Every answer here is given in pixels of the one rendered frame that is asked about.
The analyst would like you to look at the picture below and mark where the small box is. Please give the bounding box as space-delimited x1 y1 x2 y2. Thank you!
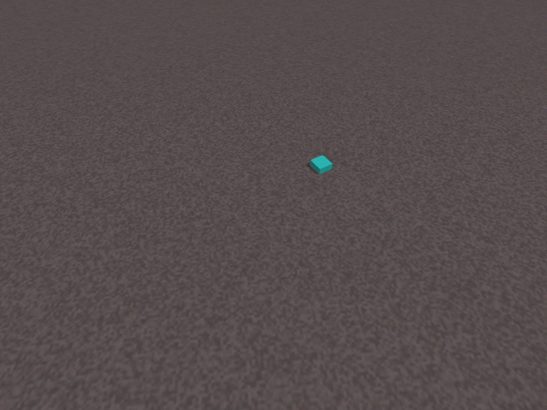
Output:
310 155 332 174

